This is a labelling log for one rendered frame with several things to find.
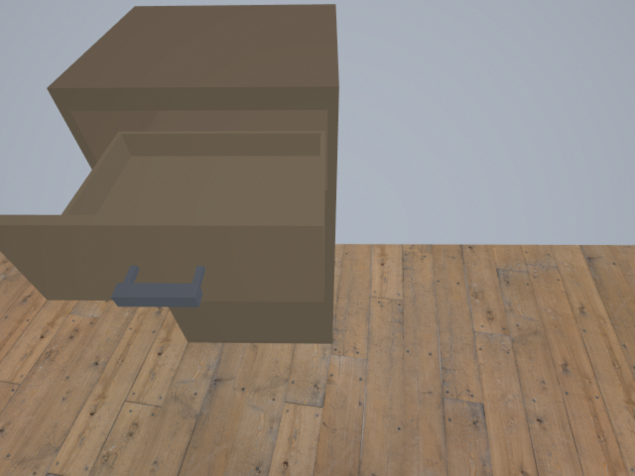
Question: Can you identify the cabinet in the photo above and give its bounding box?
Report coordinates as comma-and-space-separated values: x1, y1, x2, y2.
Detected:
47, 4, 339, 344

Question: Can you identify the drawer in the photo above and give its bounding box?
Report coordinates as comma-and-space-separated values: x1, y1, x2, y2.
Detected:
0, 131, 325, 302

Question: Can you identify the handle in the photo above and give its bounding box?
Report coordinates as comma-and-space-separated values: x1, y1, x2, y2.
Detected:
111, 266, 205, 307

